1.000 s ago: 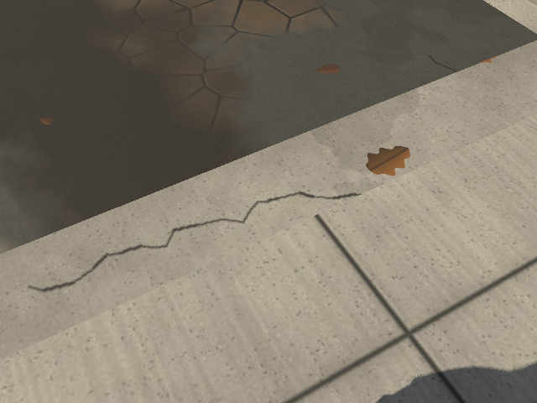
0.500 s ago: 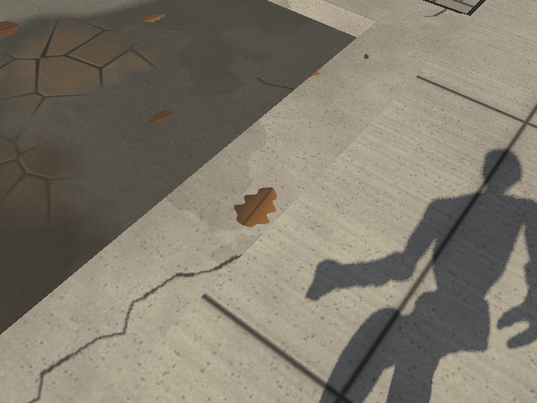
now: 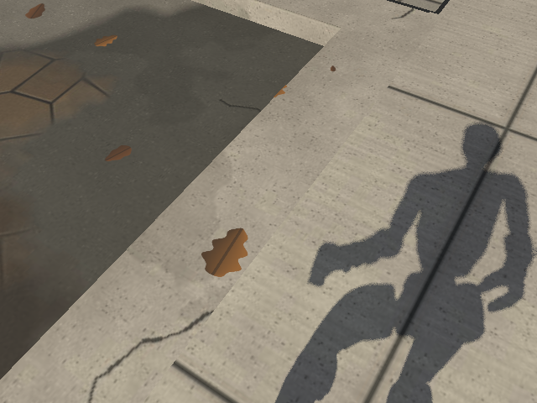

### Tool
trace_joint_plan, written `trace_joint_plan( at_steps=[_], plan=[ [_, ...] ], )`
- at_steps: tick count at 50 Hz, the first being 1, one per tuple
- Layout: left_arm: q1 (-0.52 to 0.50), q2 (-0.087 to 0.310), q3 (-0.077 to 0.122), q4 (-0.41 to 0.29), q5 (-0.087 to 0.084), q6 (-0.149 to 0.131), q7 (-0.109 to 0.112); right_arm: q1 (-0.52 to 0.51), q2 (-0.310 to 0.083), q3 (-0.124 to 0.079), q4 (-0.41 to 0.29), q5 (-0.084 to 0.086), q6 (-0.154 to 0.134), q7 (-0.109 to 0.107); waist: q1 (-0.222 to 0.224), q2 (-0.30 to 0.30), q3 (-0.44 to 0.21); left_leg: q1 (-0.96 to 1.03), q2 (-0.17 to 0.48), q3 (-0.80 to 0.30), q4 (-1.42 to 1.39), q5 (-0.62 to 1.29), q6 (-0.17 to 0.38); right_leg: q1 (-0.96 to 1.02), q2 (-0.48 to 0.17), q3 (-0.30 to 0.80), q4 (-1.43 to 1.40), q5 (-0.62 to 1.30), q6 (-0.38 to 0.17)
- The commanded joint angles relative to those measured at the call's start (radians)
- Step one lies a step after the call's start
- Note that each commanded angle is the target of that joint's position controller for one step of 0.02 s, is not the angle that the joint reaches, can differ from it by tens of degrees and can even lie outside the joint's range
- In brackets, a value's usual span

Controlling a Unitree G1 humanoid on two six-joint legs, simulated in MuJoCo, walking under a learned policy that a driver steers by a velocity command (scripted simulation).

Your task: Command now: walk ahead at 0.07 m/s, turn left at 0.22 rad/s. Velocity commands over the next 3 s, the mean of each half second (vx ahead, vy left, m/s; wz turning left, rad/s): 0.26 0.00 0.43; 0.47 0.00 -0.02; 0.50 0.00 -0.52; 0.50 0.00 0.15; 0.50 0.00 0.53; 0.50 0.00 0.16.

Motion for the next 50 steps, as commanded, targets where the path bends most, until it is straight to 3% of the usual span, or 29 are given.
trace_joint_plan(
  at_steps=[1,4,6,8,9,10,11,12,13,15,18,22,26,29,30,31,32,33,34,35,36,37,39,41,43,47,50],
  plan=[
    [-0.023,0.196,0.058,-0.038,-0.007,0.004,0.017,-0.002,-0.131,-0.037,-0.066,0.006,0.009,-0.004,0.018,-0.137,-0.097,0.108,-0.004,0.015,-0.017,-0.028,0.012,0.024,-0.325,0.194,-0.175,0.020,-0.169],
    [-0.013,0.197,0.063,-0.021,-0.025,0.026,0.030,-0.020,-0.119,-0.041,-0.086,0.004,0.013,0.001,0.025,-0.132,-0.073,0.057,-0.013,0.033,-0.036,-0.107,0.028,0.109,-0.366,0.224,-0.146,0.016,-0.173],
    [-0.008,0.205,0.069,-0.016,-0.039,0.034,0.034,0.009,-0.095,-0.038,-0.078,0.009,0.011,0.013,0.015,-0.129,-0.094,0.095,-0.033,0.073,-0.109,-0.094,0.058,0.133,-0.366,0.215,-0.142,-0.129,-0.153],
    [-0.036,0.205,0.072,-0.018,-0.059,0.037,0.034,0.081,-0.090,-0.044,-0.045,0.009,0.006,0.025,-0.029,-0.125,-0.094,0.242,-0.075,0.120,-0.268,-0.034,0.113,0.054,-0.324,0.166,-0.111,-0.295,-0.102],
    [-0.046,0.174,0.066,-0.019,-0.060,0.034,0.033,0.138,-0.109,-0.053,-0.021,0.011,0.004,0.026,-0.051,-0.091,-0.084,0.325,-0.070,0.080,-0.349,-0.047,0.155,-0.012,-0.277,0.110,-0.023,-0.328,-0.056],
    [-0.075,0.103,0.050,-0.040,-0.042,0.023,0.025,0.231,-0.174,-0.071,0.003,0.012,-0.002,0.017,-0.060,0.107,-0.102,0.461,0.101,-0.180,-0.455,-0.058,0.235,-0.177,-0.176,-0.031,0.280,-0.334,0.026],
    [-0.176,0.107,0.052,-0.105,-0.039,-0.002,0.019,0.267,-0.280,-0.098,-0.002,0.009,-0.017,0.024,-0.095,0.279,-0.028,0.532,0.260,-0.590,-0.584,-0.171,0.394,-0.498,0.001,-0.041,0.442,-0.477,0.077],
    [-0.197,0.161,0.067,-0.101,-0.044,-0.028,0.010,0.237,-0.211,-0.078,-0.029,-0.013,-0.042,0.025,-0.097,0.158,-0.019,0.564,0.260,-0.592,-0.609,-0.148,0.398,-0.560,-0.059,0.088,0.556,-0.452,0.073],
    [-0.163,0.172,0.074,-0.086,-0.056,-0.042,-0.002,0.199,-0.178,-0.070,-0.034,-0.013,-0.060,0.020,-0.057,0.132,-0.021,0.577,0.228,-0.506,-0.588,-0.088,0.358,-0.574,-0.090,0.111,0.566,-0.348,0.064],
    [-0.154,0.171,0.076,-0.059,-0.039,-0.058,-0.006,0.176,-0.159,-0.067,-0.044,0.018,-0.068,0.013,-0.048,0.063,-0.025,0.592,0.177,-0.402,-0.588,0.029,0.315,-0.562,-0.119,0.104,0.518,-0.215,0.079],
    [-0.183,0.132,0.068,-0.054,-0.039,-0.069,-0.018,0.195,-0.150,-0.065,-0.054,0.009,-0.062,-0.002,-0.046,0.056,-0.036,0.538,0.102,-0.279,-0.599,0.195,0.288,-0.451,-0.096,0.077,0.388,-0.050,0.114],
    [-0.258,0.104,0.052,-0.072,-0.049,-0.074,-0.026,0.228,-0.175,-0.077,-0.060,0.012,-0.054,-0.010,-0.078,0.082,-0.003,0.419,0.059,-0.226,-0.596,0.174,0.271,-0.310,-0.065,0.066,0.180,0.070,0.138],
    [-0.265,0.139,0.058,-0.084,-0.059,-0.085,-0.031,0.242,-0.189,-0.087,-0.064,0.022,-0.047,-0.008,-0.075,0.100,0.006,0.367,0.082,-0.288,-0.561,0.151,0.256,-0.183,-0.061,0.082,0.091,0.083,0.129],
    [-0.134,0.179,0.076,-0.043,-0.055,-0.097,-0.028,0.219,-0.161,-0.080,-0.066,0.017,-0.044,-0.006,-0.009,0.126,-0.035,0.389,0.084,-0.282,-0.464,0.289,0.223,-0.024,-0.063,0.055,0.039,0.065,0.081],
    [-0.028,0.208,0.091,-0.008,-0.048,-0.099,-0.023,0.221,-0.128,-0.069,-0.067,0.007,-0.044,-0.004,0.036,0.114,-0.106,0.381,0.037,-0.230,-0.337,0.412,0.198,0.118,-0.070,0.044,0.029,0.063,0.048],
    [0.135,0.253,0.101,0.017,-0.033,-0.101,-0.018,0.217,-0.082,-0.049,-0.086,-0.009,-0.045,-0.003,0.104,0.036,-0.247,0.265,-0.020,-0.176,-0.070,0.329,0.162,0.366,-0.212,0.200,0.057,0.003,-0.026],
    [0.254,0.349,0.125,0.063,-0.022,-0.088,-0.023,0.333,-0.007,-0.029,-0.111,0.013,-0.059,-0.002,0.061,-0.318,-0.370,-0.069,-0.178,-0.078,0.289,-0.111,0.081,0.650,-0.422,0.681,-0.059,-0.240,-0.195],
    [0.237,0.263,0.101,0.072,-0.050,-0.090,-0.033,0.316,-0.081,-0.040,-0.096,0.030,-0.073,-0.002,0.072,-0.308,-0.301,-0.216,-0.160,-0.137,0.429,-0.290,0.084,0.622,-0.447,0.857,-0.171,-0.427,-0.217],
    [0.165,0.207,0.082,0.062,-0.058,-0.086,-0.030,0.214,-0.137,-0.055,-0.110,0.036,-0.082,0.005,0.070,-0.222,-0.156,-0.276,-0.099,-0.115,0.462,-0.211,0.098,0.505,-0.418,0.724,-0.177,-0.416,-0.188],
    [0.120,0.187,0.074,0.049,-0.050,-0.079,-0.027,0.133,-0.134,-0.051,-0.123,0.022,-0.092,0.008,0.064,-0.139,-0.098,-0.256,-0.060,-0.075,0.438,-0.139,0.107,0.398,-0.373,0.610,-0.178,-0.304,-0.173],
    [0.098,0.168,0.067,0.049,-0.044,-0.072,-0.025,0.080,-0.125,-0.052,-0.137,0.004,-0.103,0.010,0.052,-0.102,-0.051,-0.241,-0.035,-0.057,0.379,-0.091,0.106,0.309,-0.339,0.539,-0.193,-0.191,-0.171],
    [0.087,0.155,0.059,0.045,-0.036,-0.071,-0.021,0.071,-0.114,-0.054,-0.142,-0.006,-0.109,0.014,0.030,-0.116,-0.049,-0.195,-0.013,-0.057,0.326,-0.055,0.105,0.255,-0.307,0.492,-0.205,-0.111,-0.164],
    [0.097,0.153,0.058,0.048,-0.045,-0.066,-0.012,0.069,-0.081,-0.045,-0.153,-0.011,-0.114,0.022,0.011,-0.143,-0.054,-0.152,-0.011,-0.034,0.218,-0.052,0.085,0.208,-0.278,0.442,-0.228,-0.022,-0.177],
    [0.112,0.184,0.066,0.055,-0.060,-0.060,0.002,0.008,-0.048,-0.029,-0.180,-0.017,-0.115,0.027,0.015,-0.141,-0.029,-0.118,-0.023,-0.001,0.061,-0.031,0.058,0.139,-0.266,0.387,-0.249,0.023,-0.184],
    [0.128,0.215,0.077,0.058,-0.064,-0.053,0.012,-0.062,-0.027,-0.016,-0.197,-0.015,-0.120,0.035,0.031,-0.137,-0.021,-0.030,-0.050,0.018,-0.090,0.098,0.043,0.068,-0.235,0.333,-0.248,0.044,-0.161],
    [0.204,0.224,0.081,0.073,-0.075,-0.038,0.017,-0.147,-0.060,-0.024,-0.224,0.004,-0.125,0.044,0.054,-0.130,-0.028,0.106,-0.095,0.001,-0.242,0.279,0.027,0.044,-0.236,0.348,-0.202,0.033,-0.114],
    [0.212,0.218,0.080,0.073,-0.073,-0.029,0.022,-0.113,-0.092,-0.044,-0.225,0.008,-0.127,0.038,0.007,-0.132,-0.039,0.233,-0.092,-0.005,-0.316,0.249,0.057,0.051,-0.238,0.391,-0.110,-0.020,-0.068]
  ],
)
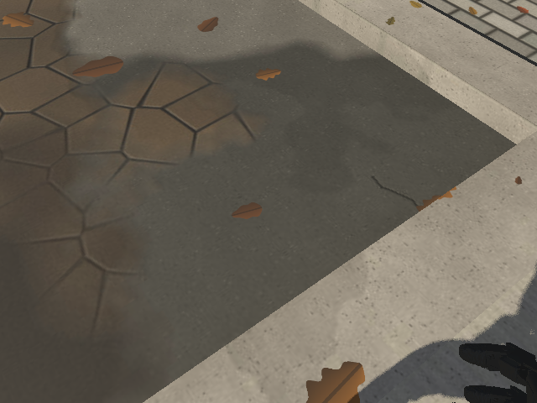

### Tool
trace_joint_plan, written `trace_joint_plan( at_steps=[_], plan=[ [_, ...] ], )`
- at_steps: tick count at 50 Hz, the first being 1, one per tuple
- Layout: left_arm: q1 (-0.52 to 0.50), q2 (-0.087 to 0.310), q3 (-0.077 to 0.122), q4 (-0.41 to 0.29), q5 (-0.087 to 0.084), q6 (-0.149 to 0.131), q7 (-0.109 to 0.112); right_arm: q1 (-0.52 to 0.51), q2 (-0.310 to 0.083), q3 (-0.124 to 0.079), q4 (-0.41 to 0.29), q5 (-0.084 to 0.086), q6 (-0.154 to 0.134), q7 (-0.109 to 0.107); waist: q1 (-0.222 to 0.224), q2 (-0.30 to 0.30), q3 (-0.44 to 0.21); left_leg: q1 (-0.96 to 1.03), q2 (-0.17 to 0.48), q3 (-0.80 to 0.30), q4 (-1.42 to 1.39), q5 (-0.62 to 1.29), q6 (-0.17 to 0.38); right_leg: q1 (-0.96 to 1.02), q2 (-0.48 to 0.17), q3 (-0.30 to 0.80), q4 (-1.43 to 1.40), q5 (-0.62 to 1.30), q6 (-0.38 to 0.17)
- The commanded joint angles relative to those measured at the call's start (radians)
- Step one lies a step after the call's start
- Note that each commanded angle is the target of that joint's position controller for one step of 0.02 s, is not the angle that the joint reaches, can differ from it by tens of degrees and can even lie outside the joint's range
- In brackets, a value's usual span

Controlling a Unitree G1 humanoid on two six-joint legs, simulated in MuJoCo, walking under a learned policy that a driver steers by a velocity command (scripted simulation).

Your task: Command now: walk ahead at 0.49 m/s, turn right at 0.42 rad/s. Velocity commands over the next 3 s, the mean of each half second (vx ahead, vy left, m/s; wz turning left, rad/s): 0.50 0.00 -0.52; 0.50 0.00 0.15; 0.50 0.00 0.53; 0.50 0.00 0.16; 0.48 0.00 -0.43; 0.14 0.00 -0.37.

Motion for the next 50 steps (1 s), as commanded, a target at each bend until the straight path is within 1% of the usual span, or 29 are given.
trace_joint_plan(
  at_steps=[1,2,3,4,5,6,7,9,11,16,19,22,25,26,27,28,29,30,31,32,33,35,37,40,43,44,46,47,50],
  plan=[
    [-0.073,0.151,0.031,-0.083,0.005,-0.009,0.008,0.107,-0.135,-0.060,-0.040,0.003,-0.013,-0.012,-0.153,-0.113,-0.039,0.349,-0.010,0.027,-0.054,-0.017,0.034,-0.207,-0.183,0.195,0.029,0.182,-0.112],
    [-0.078,0.105,0.015,-0.096,0.015,-0.012,0.005,0.222,-0.175,-0.077,-0.026,-0.007,-0.015,-0.020,-0.213,-0.074,-0.119,0.517,0.073,-0.042,-0.064,-0.065,0.076,-0.268,-0.126,0.148,0.219,0.157,-0.077],
    [-0.039,0.026,-0.008,-0.118,0.034,-0.016,0.009,0.355,-0.246,-0.095,-0.012,-0.018,-0.006,-0.028,-0.239,0.120,-0.251,0.768,0.281,-0.293,-0.092,-0.165,0.141,-0.457,-0.021,0.022,0.551,-0.123,-0.023],
    [0.049,0.043,-0.010,-0.149,-0.004,-0.026,0.010,0.386,-0.273,-0.099,0.013,-0.023,0.006,-0.014,-0.191,0.370,-0.300,0.820,0.427,-0.704,-0.226,-0.439,0.252,-0.674,-0.009,-0.023,0.798,-0.306,-0.006],
    [0.020,0.128,0.012,-0.125,-0.017,-0.020,0.013,0.328,-0.177,-0.077,0.003,-0.012,0.005,-0.008,-0.194,0.211,-0.177,0.723,0.385,-0.652,-0.261,-0.551,0.238,-0.735,-0.075,0.010,0.906,-0.215,0.001],
    [-0.056,0.146,0.019,-0.132,-0.013,-0.014,0.010,0.283,-0.131,-0.063,0.003,-0.008,0.006,-0.008,-0.194,0.138,-0.080,0.622,0.339,-0.470,-0.262,-0.453,0.211,-0.741,-0.103,-0.012,0.917,-0.128,0.002],
    [-0.080,0.133,0.020,-0.129,-0.004,-0.010,0.009,0.232,-0.109,-0.056,0.005,-0.017,0.005,-0.005,-0.170,0.080,-0.048,0.536,0.292,-0.353,-0.278,-0.321,0.197,-0.699,-0.132,-0.022,0.895,-0.061,0.007],
    [-0.104,0.108,0.024,-0.139,0.001,0.005,0.000,0.182,-0.083,-0.051,0.020,-0.026,0.000,-0.006,-0.136,0.101,-0.004,0.429,0.239,-0.186,-0.320,-0.136,0.188,-0.636,-0.173,-0.026,0.831,0.006,0.013],
    [-0.130,0.073,0.017,-0.158,0.004,0.019,-0.006,0.180,-0.089,-0.058,0.038,-0.021,-0.011,-0.009,-0.130,0.087,0.001,0.404,0.232,-0.095,-0.353,-0.023,0.204,-0.626,-0.178,-0.042,0.795,0.051,0.024],
    [-0.244,0.043,0.000,-0.205,0.010,0.020,-0.031,0.195,-0.143,-0.079,0.075,-0.016,-0.005,-0.018,-0.148,0.033,0.023,0.431,0.228,0.078,-0.384,0.096,0.211,-0.629,-0.182,-0.069,0.526,0.248,0.034],
    [-0.344,0.041,-0.009,-0.238,0.012,0.016,-0.051,0.226,-0.175,-0.089,0.097,-0.004,0.006,-0.023,-0.182,0.015,0.052,0.446,0.234,0.159,-0.389,0.103,0.195,-0.586,-0.168,-0.124,0.390,0.318,0.016],
    [-0.416,0.059,-0.006,-0.275,0.010,0.018,-0.062,0.264,-0.202,-0.100,0.124,0.014,0.021,-0.022,-0.193,0.015,0.072,0.526,0.260,0.202,-0.356,0.150,0.175,-0.580,-0.152,-0.159,0.313,0.262,-0.020],
    [-0.361,0.100,0.017,-0.283,0.018,0.024,-0.063,0.279,-0.240,-0.109,0.139,0.029,0.041,-0.025,-0.134,0.048,-0.006,0.569,0.264,0.246,-0.165,0.583,0.150,-0.398,-0.063,-0.228,0.278,0.117,-0.082],
    [-0.222,0.133,0.040,-0.246,0.017,0.026,-0.056,0.277,-0.231,-0.100,0.149,0.031,0.047,-0.025,-0.046,0.032,-0.081,0.514,0.241,0.272,-0.001,0.657,0.130,-0.186,-0.021,-0.240,0.219,0.159,-0.115],
    [-0.051,0.191,0.070,-0.195,0.013,0.030,-0.039,0.293,-0.192,-0.078,0.152,0.019,0.044,-0.026,0.033,-0.002,-0.166,0.337,0.201,0.288,0.222,0.515,0.097,0.108,-0.038,-0.176,0.204,0.203,-0.148],
    [0.011,0.314,0.087,-0.178,0.017,0.026,-0.023,0.382,-0.061,-0.031,0.110,-0.019,0.032,-0.015,-0.034,-0.257,-0.281,-0.090,0.053,0.278,0.637,-0.305,0.024,0.474,-0.347,0.331,0.161,0.093,-0.297],
    [0.031,0.268,0.065,-0.202,0.016,0.013,-0.025,0.360,-0.103,-0.031,0.125,0.011,0.008,-0.009,0.004,-0.203,-0.451,-0.173,-0.032,0.042,0.826,-0.574,0.021,0.497,-0.483,0.663,-0.013,-0.024,-0.384],
    [-0.019,0.206,0.045,-0.187,0.025,0.000,-0.032,0.241,-0.185,-0.057,0.096,0.056,-0.002,-0.005,0.026,-0.121,-0.292,-0.256,0.014,-0.003,0.852,-0.509,0.035,0.386,-0.445,0.485,-0.038,0.021,-0.321],
    [-0.073,0.183,0.038,-0.177,0.027,-0.009,-0.033,0.201,-0.173,-0.052,0.081,0.058,-0.006,-0.006,-0.010,-0.112,-0.172,-0.255,0.061,0.007,0.788,-0.427,0.050,0.239,-0.403,0.324,-0.042,0.093,-0.276],
    [-0.140,0.143,0.027,-0.171,0.030,-0.016,-0.033,0.188,-0.163,-0.052,0.091,0.034,-0.004,-0.013,-0.050,-0.078,-0.106,-0.215,0.100,0.008,0.715,-0.353,0.050,0.113,-0.359,0.220,-0.058,0.163,-0.240],
    [-0.184,0.107,0.016,-0.174,0.040,-0.025,-0.033,0.216,-0.163,-0.058,0.104,0.024,0.009,-0.014,-0.087,-0.104,-0.077,-0.149,0.123,-0.005,0.674,-0.292,0.048,0.026,-0.325,0.139,-0.088,0.231,-0.220],
    [-0.210,0.092,0.015,-0.163,0.045,-0.046,-0.035,0.286,-0.133,-0.058,0.135,0.027,0.039,-0.013,-0.123,-0.110,-0.069,-0.066,0.127,-0.016,0.644,-0.221,0.036,-0.055,-0.309,0.051,-0.152,0.282,-0.213],
    [-0.211,0.099,0.019,-0.139,0.049,-0.063,-0.032,0.270,-0.110,-0.055,0.134,0.028,0.059,-0.017,-0.132,-0.078,-0.023,-0.095,0.121,-0.030,0.595,-0.159,0.021,-0.091,-0.303,-0.035,-0.193,0.346,-0.205],
    [-0.197,0.103,0.019,-0.110,0.054,-0.069,-0.017,0.207,-0.093,-0.051,0.115,0.023,0.058,-0.016,-0.118,-0.073,0.023,-0.164,0.101,-0.047,0.443,0.014,0.012,-0.067,-0.275,-0.145,-0.218,0.394,-0.173],
    [-0.189,0.121,0.019,-0.095,0.051,-0.067,-0.006,0.116,-0.071,-0.040,0.086,0.018,0.048,0.001,-0.087,-0.072,0.050,-0.145,0.081,0.007,0.249,0.168,0.026,-0.050,-0.253,-0.232,-0.235,0.408,-0.136],
    [-0.169,0.134,0.023,-0.087,0.049,-0.066,0.000,0.076,-0.056,-0.035,0.065,0.010,0.046,0.008,-0.070,-0.055,0.054,-0.121,0.069,0.039,0.196,0.203,0.030,-0.043,-0.248,-0.259,-0.234,0.442,-0.128],
    [-0.122,0.150,0.028,-0.064,0.041,-0.059,0.005,0.017,-0.044,-0.029,0.030,0.008,0.045,0.023,-0.044,-0.047,0.070,-0.136,0.059,0.072,0.135,0.194,0.043,0.017,-0.274,-0.279,-0.215,0.471,-0.128],
    [-0.116,0.155,0.030,-0.069,0.044,-0.058,0.005,0.019,-0.061,-0.037,0.026,0.007,0.044,0.030,-0.048,-0.036,0.055,-0.120,0.043,0.100,0.171,0.216,0.050,0.039,-0.285,-0.291,-0.181,0.504,-0.135],
    [-0.114,0.171,0.037,-0.059,0.018,-0.030,0.009,-0.001,-0.060,-0.037,-0.030,0.011,0.053,0.049,-0.070,-0.086,0.075,-0.166,0.023,0.122,0.109,-0.047,0.102,0.145,-0.329,-0.300,-0.072,0.731,-0.125]
  ],
)
Over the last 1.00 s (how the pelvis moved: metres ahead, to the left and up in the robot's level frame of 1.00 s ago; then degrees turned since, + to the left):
0.38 0.11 0.00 13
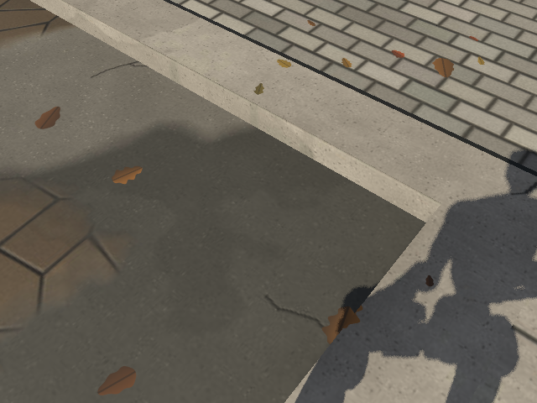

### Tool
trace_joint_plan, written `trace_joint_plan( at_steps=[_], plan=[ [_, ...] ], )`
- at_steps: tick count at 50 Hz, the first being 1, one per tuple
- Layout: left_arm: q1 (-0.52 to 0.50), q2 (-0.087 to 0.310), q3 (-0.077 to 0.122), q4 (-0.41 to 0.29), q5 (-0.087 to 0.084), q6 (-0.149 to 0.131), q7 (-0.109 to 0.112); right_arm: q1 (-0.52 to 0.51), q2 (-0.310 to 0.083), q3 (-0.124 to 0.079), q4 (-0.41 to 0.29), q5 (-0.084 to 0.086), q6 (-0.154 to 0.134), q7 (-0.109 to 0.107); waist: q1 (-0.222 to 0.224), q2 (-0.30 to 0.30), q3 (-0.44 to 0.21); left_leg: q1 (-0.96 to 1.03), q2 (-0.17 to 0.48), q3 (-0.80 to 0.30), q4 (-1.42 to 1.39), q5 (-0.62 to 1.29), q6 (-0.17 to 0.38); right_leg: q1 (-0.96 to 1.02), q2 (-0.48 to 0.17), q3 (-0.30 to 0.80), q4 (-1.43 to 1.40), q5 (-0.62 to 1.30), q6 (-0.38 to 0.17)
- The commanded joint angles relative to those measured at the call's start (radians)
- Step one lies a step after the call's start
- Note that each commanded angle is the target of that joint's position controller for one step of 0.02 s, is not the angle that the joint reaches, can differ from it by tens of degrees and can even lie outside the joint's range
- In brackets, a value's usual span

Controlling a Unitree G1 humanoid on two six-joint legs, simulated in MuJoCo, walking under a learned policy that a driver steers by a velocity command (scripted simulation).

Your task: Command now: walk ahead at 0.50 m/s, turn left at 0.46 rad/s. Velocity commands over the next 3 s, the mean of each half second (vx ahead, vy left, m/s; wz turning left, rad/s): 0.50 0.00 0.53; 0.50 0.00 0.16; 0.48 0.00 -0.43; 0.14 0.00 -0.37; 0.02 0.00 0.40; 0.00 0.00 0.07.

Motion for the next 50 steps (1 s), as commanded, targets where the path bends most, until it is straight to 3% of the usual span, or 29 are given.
trace_joint_plan(
  at_steps=[1,3,4,5,6,7,8,9,10,11,14,17,20,24,26,27,28,29,30,31,32,33,34,36,37,40,44,47,50],
  plan=[
    [-0.004,0.192,0.049,-0.044,-0.017,0.021,0.016,-0.082,-0.078,-0.019,-0.137,0.003,-0.007,0.020,-0.031,-0.119,0.041,-0.010,-0.050,0.073,-0.035,-0.216,0.059,0.023,-0.331,0.056,0.104,0.955,-0.096],
    [-0.027,0.226,0.058,-0.059,-0.014,0.043,0.036,0.104,-0.155,-0.057,-0.115,0.006,-0.003,0.016,-0.140,-0.128,-0.090,0.237,-0.121,0.095,-0.069,-0.237,0.110,0.001,-0.314,0.029,0.378,1.159,-0.068],
    [-0.044,0.217,0.051,-0.074,-0.015,0.043,0.045,0.280,-0.222,-0.089,-0.081,0.006,0.001,0.001,-0.235,-0.053,-0.189,0.538,-0.093,-0.012,-0.148,-0.173,0.157,-0.177,-0.269,0.017,0.647,0.978,-0.036],
    [0.066,0.086,0.009,-0.120,0.024,0.025,0.028,0.292,-0.320,-0.109,-0.085,0.019,0.002,-0.013,-0.138,0.197,-0.280,0.916,0.159,-0.504,-0.166,-0.258,0.323,-0.634,-0.082,0.042,1.021,0.116,0.032],
    [0.029,0.113,0.000,-0.134,0.011,-0.017,0.004,0.305,-0.268,-0.084,-0.117,0.013,-0.014,-0.013,-0.157,0.161,-0.418,1.048,0.278,-0.901,-0.331,-0.366,0.431,-0.837,0.024,0.279,1.193,-0.244,0.032],
    [-0.096,0.184,0.021,-0.165,-0.033,-0.040,-0.011,0.295,-0.201,-0.065,-0.112,-0.001,-0.021,-0.014,-0.196,0.073,-0.306,0.989,0.246,-0.749,-0.362,-0.318,0.360,-0.928,-0.044,0.347,1.197,-0.151,0.011],
    [-0.137,0.172,0.013,-0.188,-0.037,-0.050,-0.014,0.244,-0.190,-0.060,-0.114,-0.003,-0.024,-0.016,-0.162,-0.009,-0.187,0.840,0.213,-0.609,-0.363,-0.222,0.321,-0.923,-0.084,0.331,1.128,-0.070,0.003],
    [-0.136,0.162,0.014,-0.179,-0.011,-0.050,-0.007,0.182,-0.170,-0.052,-0.125,-0.004,-0.023,-0.017,-0.115,-0.080,-0.116,0.695,0.172,-0.505,-0.368,-0.085,0.291,-0.877,-0.120,0.320,1.047,-0.020,0.012],
    [-0.108,0.164,0.019,-0.174,0.004,-0.040,-0.003,0.141,-0.146,-0.042,-0.141,-0.013,-0.024,-0.020,-0.076,-0.061,-0.098,0.598,0.136,-0.437,-0.383,0.013,0.276,-0.805,-0.147,0.324,0.988,0.024,0.021],
    [-0.089,0.165,0.021,-0.175,0.005,-0.024,-0.002,0.116,-0.138,-0.037,-0.152,-0.017,-0.025,-0.022,-0.051,-0.040,-0.089,0.532,0.109,-0.410,-0.411,0.029,0.272,-0.762,-0.157,0.320,0.954,0.047,0.034],
    [-0.095,0.136,0.013,-0.183,0.014,0.003,0.011,0.129,-0.160,-0.043,-0.132,-0.002,-0.028,-0.037,-0.038,-0.021,-0.061,0.433,0.071,-0.338,-0.439,0.108,0.270,-0.745,-0.164,0.296,0.813,0.133,0.085],
    [-0.204,0.103,-0.003,-0.211,0.017,0.004,0.014,0.176,-0.182,-0.050,-0.104,0.002,-0.015,-0.056,-0.080,0.014,-0.038,0.396,0.026,-0.279,-0.419,0.090,0.225,-0.743,-0.143,0.288,0.598,0.324,0.112],
    [-0.308,0.084,-0.015,-0.235,0.014,-0.010,-0.002,0.220,-0.193,-0.054,-0.081,0.011,-0.003,-0.066,-0.130,0.040,-0.037,0.382,0.007,-0.289,-0.394,-0.044,0.189,-0.672,-0.098,0.278,0.400,0.467,0.107],
    [-0.319,0.119,0.001,-0.241,-0.007,-0.034,-0.026,0.230,-0.193,-0.057,-0.068,0.008,0.017,-0.065,-0.127,0.079,-0.057,0.417,0.033,-0.358,-0.319,-0.115,0.180,-0.561,-0.061,0.285,0.317,0.428,0.089],
    [-0.221,0.163,0.022,-0.210,-0.005,-0.052,-0.039,0.186,-0.177,-0.056,-0.075,-0.003,0.015,-0.069,-0.073,0.111,-0.084,0.471,0.085,-0.397,-0.247,-0.066,0.162,-0.496,-0.089,0.316,0.356,0.384,0.043],
    [-0.157,0.172,0.032,-0.193,0.001,-0.058,-0.039,0.165,-0.168,-0.054,-0.082,-0.003,0.015,-0.067,-0.037,0.118,-0.090,0.479,0.072,-0.399,-0.184,0.024,0.148,-0.425,-0.076,0.297,0.325,0.318,0.020],
    [-0.061,0.183,0.043,-0.169,0.009,-0.064,-0.039,0.154,-0.138,-0.043,-0.088,0.003,0.014,-0.061,0.021,0.079,-0.131,0.475,0.016,-0.365,-0.029,0.088,0.117,-0.301,-0.082,0.291,0.253,0.302,-0.009],
    [0.020,0.240,0.058,-0.155,0.024,-0.066,-0.041,0.256,-0.085,-0.026,-0.092,0.000,0.014,-0.058,-0.002,-0.103,-0.243,0.338,-0.064,-0.311,0.234,-0.114,0.076,-0.060,-0.223,0.448,0.252,0.299,-0.102],
    [0.099,0.272,0.068,-0.107,0.009,-0.045,-0.047,0.413,-0.033,-0.008,-0.075,0.025,0.010,-0.053,-0.053,-0.416,-0.311,0.009,-0.189,-0.189,0.551,-0.610,0.016,0.157,-0.380,0.847,0.129,0.072,-0.268],
    [0.117,0.206,0.056,-0.110,-0.028,-0.041,-0.056,0.353,-0.111,-0.020,-0.075,0.035,0.001,-0.055,-0.022,-0.344,-0.215,-0.170,-0.133,-0.196,0.646,-0.621,0.022,0.121,-0.415,0.989,0.031,-0.188,-0.271],
    [0.070,0.155,0.042,-0.124,-0.026,-0.039,-0.056,0.211,-0.167,-0.034,-0.096,0.033,0.004,-0.063,0.011,-0.193,-0.097,-0.198,-0.093,-0.187,0.648,-0.524,0.030,-0.001,-0.387,0.890,0.019,-0.195,-0.239],
    [0.021,0.134,0.031,-0.133,-0.016,-0.037,-0.055,0.145,-0.170,-0.036,-0.112,0.016,0.011,-0.067,-0.004,-0.111,-0.038,-0.164,-0.060,-0.168,0.608,-0.467,0.029,-0.122,-0.363,0.783,0.024,-0.096,-0.226],
    [-0.012,0.120,0.025,-0.133,-0.010,-0.037,-0.053,0.122,-0.157,-0.036,-0.121,-0.002,0.012,-0.065,-0.027,-0.094,-0.010,-0.117,-0.029,-0.178,0.529,-0.435,0.027,-0.214,-0.342,0.720,0.013,-0.020,-0.220],
    [-0.029,0.119,0.022,-0.119,0.006,-0.036,-0.047,0.126,-0.111,-0.027,-0.114,-0.005,0.007,-0.052,-0.055,-0.125,-0.034,-0.016,-0.008,-0.140,0.421,-0.397,0.017,-0.279,-0.291,0.607,-0.015,0.075,-0.211],
    [-0.019,0.138,0.026,-0.114,0.015,-0.044,-0.048,0.122,-0.122,-0.037,-0.102,-0.005,0.004,-0.045,-0.057,-0.122,-0.034,-0.015,-0.002,-0.149,0.384,-0.307,0.013,-0.280,-0.278,0.562,-0.006,0.136,-0.214],
    [0.055,0.151,0.032,-0.061,-0.019,-0.048,-0.013,0.029,-0.113,-0.036,-0.122,-0.014,-0.008,-0.033,-0.040,-0.141,-0.020,-0.100,0.021,-0.167,0.213,-0.100,-0.008,-0.236,-0.285,0.495,0.021,0.220,-0.209],
    [0.110,0.136,0.022,-0.041,-0.017,-0.021,0.024,-0.053,-0.057,-0.017,-0.117,-0.030,-0.032,0.007,-0.011,-0.116,-0.033,0.026,-0.016,-0.095,-0.002,0.217,0.004,-0.344,-0.235,0.401,0.118,0.195,-0.169],
    [0.154,0.134,0.019,-0.036,-0.022,0.001,0.032,-0.138,-0.043,-0.009,-0.132,-0.019,-0.039,0.038,0.019,-0.106,0.007,0.097,-0.035,-0.081,-0.070,0.267,0.015,-0.426,-0.227,0.423,0.196,0.093,-0.160],
    [0.185,0.135,0.026,-0.043,-0.028,0.031,0.046,-0.191,-0.031,0.000,-0.133,-0.003,-0.051,0.051,0.041,-0.100,0.038,0.080,-0.017,-0.116,-0.164,0.195,0.003,-0.362,-0.236,0.497,0.302,0.037,-0.148]
  ],
)
Over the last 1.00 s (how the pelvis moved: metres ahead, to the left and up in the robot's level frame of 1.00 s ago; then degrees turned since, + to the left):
0.51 -0.13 -0.01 -10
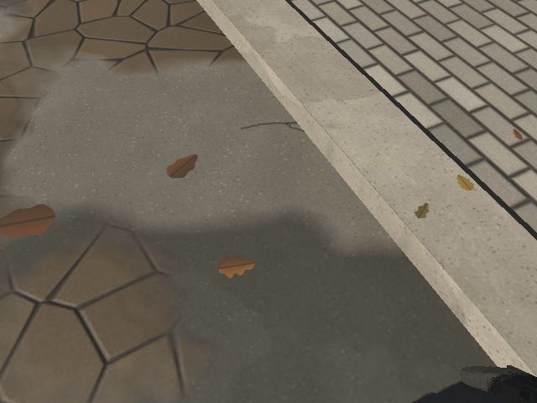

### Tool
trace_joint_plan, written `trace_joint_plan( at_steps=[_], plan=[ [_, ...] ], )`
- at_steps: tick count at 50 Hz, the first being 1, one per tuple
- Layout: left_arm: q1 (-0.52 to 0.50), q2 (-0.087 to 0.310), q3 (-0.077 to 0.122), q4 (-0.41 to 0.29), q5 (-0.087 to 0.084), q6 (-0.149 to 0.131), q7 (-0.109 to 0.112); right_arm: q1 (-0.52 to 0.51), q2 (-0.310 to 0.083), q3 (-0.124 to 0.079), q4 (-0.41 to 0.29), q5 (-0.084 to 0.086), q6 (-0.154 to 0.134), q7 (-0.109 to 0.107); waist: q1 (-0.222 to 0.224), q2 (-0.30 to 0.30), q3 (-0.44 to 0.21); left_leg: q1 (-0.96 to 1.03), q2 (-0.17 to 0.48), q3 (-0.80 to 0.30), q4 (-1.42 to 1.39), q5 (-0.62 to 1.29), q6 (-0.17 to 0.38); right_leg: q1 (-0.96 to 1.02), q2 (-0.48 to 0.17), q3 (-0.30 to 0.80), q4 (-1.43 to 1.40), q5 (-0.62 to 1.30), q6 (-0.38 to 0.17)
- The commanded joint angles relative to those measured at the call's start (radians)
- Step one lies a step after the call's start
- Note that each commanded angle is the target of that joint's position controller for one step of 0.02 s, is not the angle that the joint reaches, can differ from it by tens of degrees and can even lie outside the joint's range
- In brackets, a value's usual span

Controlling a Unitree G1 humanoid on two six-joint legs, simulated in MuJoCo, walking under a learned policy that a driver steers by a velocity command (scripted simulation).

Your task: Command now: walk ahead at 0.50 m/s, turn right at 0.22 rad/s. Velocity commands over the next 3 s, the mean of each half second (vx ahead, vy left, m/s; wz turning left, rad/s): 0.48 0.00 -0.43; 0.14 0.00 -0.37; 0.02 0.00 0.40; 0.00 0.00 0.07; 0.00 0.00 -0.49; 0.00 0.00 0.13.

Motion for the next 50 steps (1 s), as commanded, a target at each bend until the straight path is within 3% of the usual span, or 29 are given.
trace_joint_plan(
  at_steps=[1,4,6,7,8,9,10,11,12,13,14,17,20,24,26,27,28,29,30,31,32,33,35,37,39,42,45,47,50],
  plan=[
    [0.006,0.140,0.039,-0.061,-0.005,0.019,0.019,-0.114,-0.027,0.001,-0.063,0.015,-0.025,0.012,-0.009,-0.095,0.083,0.036,0.016,-0.017,-0.106,-0.004,-0.008,-0.064,-0.194,0.262,-0.052,0.180,-0.174],
    [0.036,0.135,0.050,-0.052,-0.004,0.041,0.029,-0.041,-0.041,-0.009,-0.014,0.011,-0.035,-0.013,-0.024,-0.072,0.073,0.181,0.040,-0.012,-0.281,0.014,-0.012,-0.024,-0.159,0.281,0.125,0.237,-0.148],
    [0.058,0.076,0.034,-0.042,0.007,0.034,0.008,0.281,-0.087,-0.040,0.090,-0.012,-0.044,-0.029,-0.170,0.004,-0.086,0.703,0.076,0.021,-0.186,0.105,0.008,-0.301,-0.047,0.158,0.552,0.100,-0.083],
    [0.165,-0.009,0.014,-0.022,0.007,0.011,-0.013,0.425,-0.129,-0.043,0.118,-0.033,-0.041,-0.032,-0.193,0.161,-0.260,1.110,0.225,-0.076,0.173,0.514,0.045,-0.659,0.003,0.155,0.942,-0.324,-0.040],
    [0.231,0.034,0.006,-0.042,-0.025,-0.021,-0.020,0.499,-0.186,-0.063,0.139,-0.014,-0.025,-0.033,-0.198,0.264,-0.373,1.158,0.349,-0.240,0.182,0.584,0.101,-0.768,-0.034,0.169,1.131,-0.286,-0.001],
    [0.183,0.063,0.008,-0.102,-0.052,-0.044,-0.016,0.516,-0.279,-0.097,0.190,0.010,-0.007,-0.031,-0.191,0.314,-0.399,1.106,0.435,-0.463,-0.006,0.083,0.221,-0.870,-0.045,0.127,1.199,-0.151,0.018],
    [0.027,0.094,0.017,-0.116,-0.064,-0.043,0.005,0.433,-0.203,-0.076,0.175,-0.004,0.002,-0.043,-0.200,0.092,-0.254,0.937,0.417,-0.478,-0.168,-0.320,0.250,-0.924,-0.081,0.068,1.159,-0.008,0.034],
    [-0.091,0.109,0.027,-0.132,-0.049,-0.034,0.024,0.312,-0.115,-0.043,0.148,-0.029,-0.010,-0.054,-0.191,0.010,-0.132,0.739,0.403,-0.426,-0.230,-0.280,0.238,-0.874,-0.101,0.075,1.109,0.137,0.025],
    [-0.105,0.096,0.026,-0.133,-0.026,-0.014,0.029,0.230,-0.060,-0.019,0.152,-0.029,-0.029,-0.054,-0.140,-0.001,-0.056,0.582,0.382,-0.364,-0.223,-0.116,0.231,-0.800,-0.124,0.099,1.074,0.179,0.025],
    [-0.108,0.091,0.038,-0.125,-0.017,0.000,0.021,0.140,-0.029,-0.009,0.148,-0.021,-0.042,-0.054,-0.078,0.001,0.045,0.420,0.283,-0.201,-0.264,-0.086,0.163,-0.707,-0.146,0.154,0.812,0.264,0.023],
    [-0.128,0.062,0.038,-0.131,-0.012,0.011,0.016,0.102,-0.035,-0.013,0.159,-0.025,-0.042,-0.060,-0.066,0.072,0.090,0.316,0.225,-0.071,-0.322,-0.148,0.115,-0.616,-0.157,0.128,0.637,0.304,0.027],
    [-0.200,0.006,0.027,-0.160,0.006,0.008,-0.013,0.150,-0.062,-0.018,0.190,-0.036,-0.050,-0.089,-0.090,0.080,0.071,0.326,0.182,0.059,-0.367,0.018,0.109,-0.488,-0.122,0.066,0.320,0.467,0.019],
    [-0.302,-0.020,0.012,-0.198,0.007,0.009,-0.047,0.202,-0.116,-0.035,0.208,-0.006,-0.037,-0.109,-0.130,0.029,0.056,0.462,0.215,0.104,-0.393,0.052,0.110,-0.486,-0.103,0.013,0.115,0.538,-0.020],
    [-0.405,0.030,0.026,-0.260,0.018,0.017,-0.084,0.221,-0.147,-0.041,0.209,0.012,-0.001,-0.120,-0.137,0.017,0.055,0.568,0.196,0.212,-0.276,0.348,0.060,-0.417,-0.035,-0.080,-0.021,0.517,-0.070],
    [-0.337,0.070,0.044,-0.257,0.020,0.020,-0.096,0.210,-0.187,-0.053,0.194,0.014,0.016,-0.128,-0.091,0.047,-0.012,0.595,0.186,0.240,-0.123,0.549,0.034,-0.280,0.023,-0.118,-0.036,0.447,-0.096],
    [-0.241,0.112,0.062,-0.235,0.019,0.022,-0.096,0.192,-0.202,-0.056,0.184,0.013,0.022,-0.130,-0.038,0.039,-0.064,0.574,0.169,0.244,0.017,0.539,0.019,-0.147,0.047,-0.114,-0.087,0.466,-0.119],
    [-0.131,0.169,0.087,-0.209,0.023,0.025,-0.080,0.178,-0.195,-0.053,0.169,0.014,0.020,-0.128,0.025,-0.013,-0.117,0.467,0.115,0.259,0.239,0.372,-0.021,0.054,0.044,-0.070,-0.179,0.601,-0.156],
    [-0.120,0.260,0.097,-0.213,0.023,0.037,-0.052,0.263,-0.086,-0.021,0.145,-0.045,0.012,-0.111,-0.053,-0.271,-0.205,0.162,-0.012,0.260,0.604,-0.581,-0.075,0.361,-0.198,0.231,-0.093,1.102,-0.255],
    [-0.152,0.299,0.089,-0.267,0.037,0.029,-0.054,0.354,-0.089,-0.002,0.123,-0.040,-0.005,-0.087,-0.091,-0.295,-0.413,-0.055,-0.135,0.063,0.900,-0.987,-0.102,0.556,-0.419,0.665,-0.154,1.115,-0.472],
    [-0.181,0.242,0.080,-0.289,0.032,0.034,-0.058,0.258,-0.176,-0.026,0.122,-0.010,-0.011,-0.077,-0.029,-0.117,-0.400,-0.081,-0.071,-0.032,0.904,-0.889,-0.085,0.472,-0.357,0.559,-0.208,1.005,-0.423],
    [-0.249,0.208,0.068,-0.293,0.017,0.032,-0.056,0.184,-0.169,-0.024,0.083,0.007,-0.008,-0.079,-0.055,-0.075,-0.252,-0.115,-0.040,-0.009,0.832,-0.801,-0.081,0.335,-0.301,0.440,-0.236,0.930,-0.369],
    [-0.291,0.184,0.060,-0.294,0.004,0.034,-0.052,0.163,-0.154,-0.024,0.084,-0.004,0.001,-0.092,-0.088,-0.002,-0.160,-0.107,-0.008,0.004,0.758,-0.748,-0.091,0.198,-0.253,0.378,-0.269,0.864,-0.325],
    [-0.342,0.181,0.058,-0.311,0.018,0.043,-0.042,0.166,-0.160,-0.032,0.069,-0.015,0.031,-0.106,-0.139,-0.047,-0.099,-0.001,0.009,0.003,0.658,-0.688,-0.103,-0.001,-0.200,0.335,-0.320,0.792,-0.295],
    [-0.357,0.193,0.062,-0.313,0.027,0.044,-0.036,0.193,-0.130,-0.028,0.074,-0.019,0.046,-0.115,-0.161,-0.084,-0.106,0.050,-0.006,0.018,0.571,-0.666,-0.126,-0.082,-0.171,0.299,-0.324,0.828,-0.288],
    [-0.347,0.206,0.065,-0.308,0.024,0.049,-0.022,0.180,-0.117,-0.025,0.070,-0.021,0.054,-0.123,-0.155,-0.092,-0.133,0.053,-0.016,0.022,0.492,-0.627,-0.147,-0.091,-0.161,0.278,-0.309,0.837,-0.279],
    [-0.352,0.168,0.047,-0.296,0.028,0.060,-0.007,0.159,-0.106,-0.021,0.074,-0.012,0.068,-0.125,-0.138,-0.116,-0.164,0.091,0.009,0.025,0.403,-0.519,-0.158,-0.098,-0.152,0.239,-0.312,0.684,-0.244],
    [-0.360,0.104,0.018,-0.267,0.049,0.058,-0.011,0.114,-0.082,-0.010,0.066,-0.007,0.071,-0.122,-0.118,-0.148,-0.128,0.200,0.035,0.025,0.259,-0.448,-0.148,-0.158,-0.139,0.209,-0.347,0.443,-0.219],
    [-0.346,0.100,0.010,-0.237,0.061,0.050,-0.023,0.096,-0.086,-0.009,0.064,-0.006,0.063,-0.116,-0.099,-0.167,-0.087,0.258,0.029,0.035,0.170,-0.463,-0.130,-0.166,-0.155,0.212,-0.346,0.350,-0.217],
    [-0.330,0.117,0.009,-0.205,0.048,0.044,-0.029,0.098,-0.115,-0.016,0.049,-0.014,0.047,-0.109,-0.121,-0.137,-0.039,0.329,-0.004,0.069,-0.067,-0.401,-0.080,-0.129,-0.145,0.212,-0.268,0.361,-0.165]
  ],
)
Over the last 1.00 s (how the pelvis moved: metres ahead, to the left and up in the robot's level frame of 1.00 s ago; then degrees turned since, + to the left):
0.53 0.07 -0.02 21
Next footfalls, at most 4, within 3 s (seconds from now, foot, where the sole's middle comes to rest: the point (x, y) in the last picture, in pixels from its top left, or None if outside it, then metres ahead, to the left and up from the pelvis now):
0.12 left None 0.21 0.16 -0.87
0.56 right None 0.46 -0.10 -0.87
1.02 left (271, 383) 0.56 0.11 -0.87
1.54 left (255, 393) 0.54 0.15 -0.87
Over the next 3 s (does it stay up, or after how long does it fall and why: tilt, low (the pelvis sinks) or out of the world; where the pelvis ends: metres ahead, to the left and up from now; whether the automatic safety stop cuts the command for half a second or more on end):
stays up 0.46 0.11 -0.10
